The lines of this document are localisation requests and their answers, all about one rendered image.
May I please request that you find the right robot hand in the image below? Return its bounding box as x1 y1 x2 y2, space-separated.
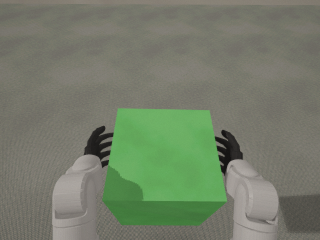
215 130 243 176

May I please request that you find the left robot hand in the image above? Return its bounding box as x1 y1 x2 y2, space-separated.
84 126 114 168

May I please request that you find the robot left forearm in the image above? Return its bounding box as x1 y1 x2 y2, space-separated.
52 154 104 240

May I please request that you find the carton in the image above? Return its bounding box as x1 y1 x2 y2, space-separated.
102 108 227 226

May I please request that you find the robot right forearm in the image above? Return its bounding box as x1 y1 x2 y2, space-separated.
225 159 279 240

